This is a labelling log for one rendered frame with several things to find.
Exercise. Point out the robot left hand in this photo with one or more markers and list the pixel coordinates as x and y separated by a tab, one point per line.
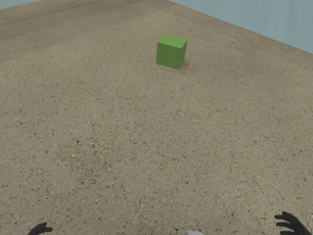
40	228

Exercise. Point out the robot right hand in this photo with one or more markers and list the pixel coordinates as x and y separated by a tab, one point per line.
295	224

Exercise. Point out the carton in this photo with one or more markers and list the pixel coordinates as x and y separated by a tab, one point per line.
171	51

